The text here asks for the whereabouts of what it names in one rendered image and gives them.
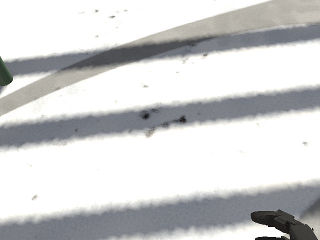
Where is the right robot hand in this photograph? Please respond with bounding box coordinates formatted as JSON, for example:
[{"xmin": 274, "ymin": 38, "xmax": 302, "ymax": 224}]
[{"xmin": 251, "ymin": 209, "xmax": 318, "ymax": 240}]

